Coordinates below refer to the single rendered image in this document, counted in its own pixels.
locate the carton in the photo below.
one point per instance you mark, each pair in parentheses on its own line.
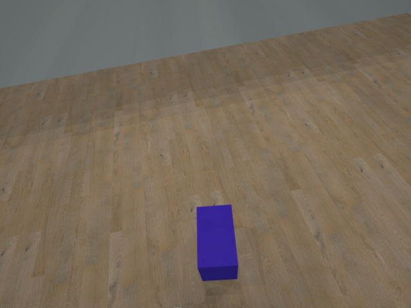
(216,244)

